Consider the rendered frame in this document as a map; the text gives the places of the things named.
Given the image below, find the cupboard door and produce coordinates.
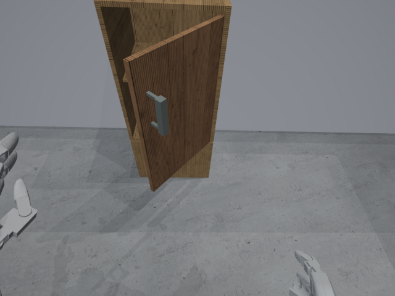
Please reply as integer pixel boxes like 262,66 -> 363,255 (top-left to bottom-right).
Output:
123,15 -> 225,192

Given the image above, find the handle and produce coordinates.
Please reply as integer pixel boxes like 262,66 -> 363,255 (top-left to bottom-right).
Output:
146,91 -> 169,137

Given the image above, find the left robot hand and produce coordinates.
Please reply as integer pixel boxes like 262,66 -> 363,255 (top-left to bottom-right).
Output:
0,132 -> 37,250

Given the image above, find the right robot hand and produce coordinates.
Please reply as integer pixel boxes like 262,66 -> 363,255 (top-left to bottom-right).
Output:
289,250 -> 336,296

